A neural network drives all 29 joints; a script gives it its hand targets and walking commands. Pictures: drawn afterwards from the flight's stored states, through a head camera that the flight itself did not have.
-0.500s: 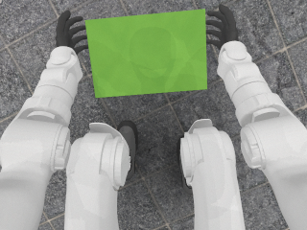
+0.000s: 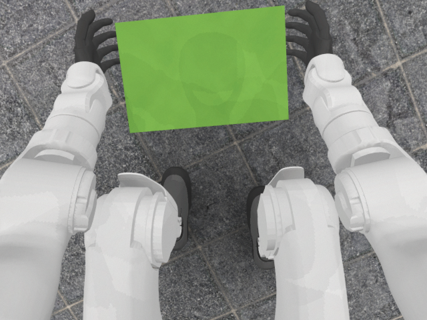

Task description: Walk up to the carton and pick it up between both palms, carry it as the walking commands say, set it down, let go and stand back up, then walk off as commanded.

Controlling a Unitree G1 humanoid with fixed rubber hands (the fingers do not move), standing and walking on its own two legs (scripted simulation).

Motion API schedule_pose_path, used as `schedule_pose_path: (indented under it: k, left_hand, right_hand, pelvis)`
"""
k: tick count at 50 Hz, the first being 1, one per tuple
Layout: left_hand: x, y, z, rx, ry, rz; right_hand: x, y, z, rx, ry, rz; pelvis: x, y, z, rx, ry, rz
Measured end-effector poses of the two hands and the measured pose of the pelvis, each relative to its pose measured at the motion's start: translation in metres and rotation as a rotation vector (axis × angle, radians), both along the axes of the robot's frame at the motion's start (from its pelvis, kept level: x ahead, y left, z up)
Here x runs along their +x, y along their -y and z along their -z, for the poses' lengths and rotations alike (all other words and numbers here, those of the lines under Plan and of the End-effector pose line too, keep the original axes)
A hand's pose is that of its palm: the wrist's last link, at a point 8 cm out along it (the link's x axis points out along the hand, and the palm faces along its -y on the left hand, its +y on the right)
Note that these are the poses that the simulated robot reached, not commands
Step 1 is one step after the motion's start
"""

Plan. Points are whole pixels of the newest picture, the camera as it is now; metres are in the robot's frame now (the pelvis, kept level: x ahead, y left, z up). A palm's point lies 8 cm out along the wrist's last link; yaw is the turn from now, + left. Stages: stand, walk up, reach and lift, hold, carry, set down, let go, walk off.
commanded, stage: set down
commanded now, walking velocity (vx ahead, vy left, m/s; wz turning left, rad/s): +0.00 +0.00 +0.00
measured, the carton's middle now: (206, 79) +0.48 +0.03 -0.27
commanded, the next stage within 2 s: none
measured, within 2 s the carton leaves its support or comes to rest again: neither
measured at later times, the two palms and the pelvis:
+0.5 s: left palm (86, 59) +0.50 +0.22 -0.17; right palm (319, 56) +0.50 -0.16 -0.19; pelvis +0.00 +0.01 +0.00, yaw +0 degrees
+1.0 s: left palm (63, 80) +0.47 +0.27 -0.19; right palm (336, 62) +0.49 -0.19 -0.21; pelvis +0.01 +0.01 +0.00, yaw +0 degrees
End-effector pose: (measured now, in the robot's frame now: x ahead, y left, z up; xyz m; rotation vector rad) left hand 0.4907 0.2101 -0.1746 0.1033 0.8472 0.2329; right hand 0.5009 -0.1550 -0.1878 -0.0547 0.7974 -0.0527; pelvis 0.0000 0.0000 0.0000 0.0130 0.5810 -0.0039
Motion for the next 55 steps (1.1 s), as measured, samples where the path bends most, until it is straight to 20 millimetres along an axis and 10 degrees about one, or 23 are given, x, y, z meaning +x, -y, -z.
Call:
schedule_pose_path:
  k: [31, 55]
  left_hand:
    - [0.011, -0.013, -0.001, -0.03, 0.048, 0.005]
    - [-0.024, -0.06, 0.013, 0.003, 0.025, -0.003]
  right_hand:
    - [-0.005, 0.017, 0.009, -0.007, 0.01, -0.007]
    - [-0.006, 0.047, 0.018, -0.041, 0.02, 0.01]
  pelvis:
    - [0.004, -0.009, -0.002, -0.008, -0.048, -0.003]
    - [0.007, -0.008, 0.007, 0.005, -0.01, 0.008]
